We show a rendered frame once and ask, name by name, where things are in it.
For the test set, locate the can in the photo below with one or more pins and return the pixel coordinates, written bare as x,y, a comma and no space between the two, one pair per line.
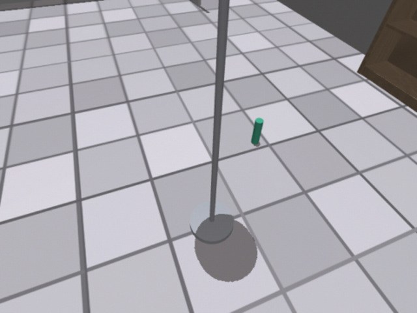
257,130

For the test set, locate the floor lamp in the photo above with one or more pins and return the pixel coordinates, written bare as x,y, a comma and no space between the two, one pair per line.
212,222

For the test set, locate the bookshelf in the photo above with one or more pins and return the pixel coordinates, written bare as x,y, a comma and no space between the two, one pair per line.
391,60

